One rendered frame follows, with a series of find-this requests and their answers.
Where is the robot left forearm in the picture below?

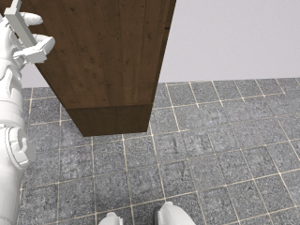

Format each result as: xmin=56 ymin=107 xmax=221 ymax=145
xmin=0 ymin=58 xmax=25 ymax=132

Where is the left robot upper arm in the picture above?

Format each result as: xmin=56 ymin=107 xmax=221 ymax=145
xmin=0 ymin=127 xmax=36 ymax=225

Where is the left robot shin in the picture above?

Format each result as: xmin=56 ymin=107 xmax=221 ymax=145
xmin=106 ymin=212 xmax=116 ymax=217

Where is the left robot thigh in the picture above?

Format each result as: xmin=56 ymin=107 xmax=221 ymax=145
xmin=98 ymin=216 xmax=124 ymax=225

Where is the cupboard door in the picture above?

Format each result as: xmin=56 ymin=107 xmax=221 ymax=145
xmin=0 ymin=0 xmax=171 ymax=109

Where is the left robot hand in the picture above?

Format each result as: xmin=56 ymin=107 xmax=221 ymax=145
xmin=0 ymin=12 xmax=55 ymax=71

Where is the handle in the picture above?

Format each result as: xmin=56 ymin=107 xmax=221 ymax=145
xmin=4 ymin=0 xmax=45 ymax=63

